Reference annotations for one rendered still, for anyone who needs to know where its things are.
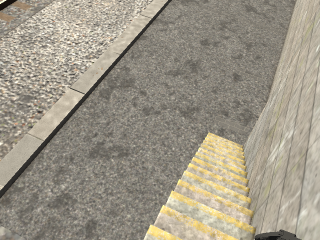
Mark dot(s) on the stairs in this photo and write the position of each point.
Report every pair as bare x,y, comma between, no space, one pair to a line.
210,201

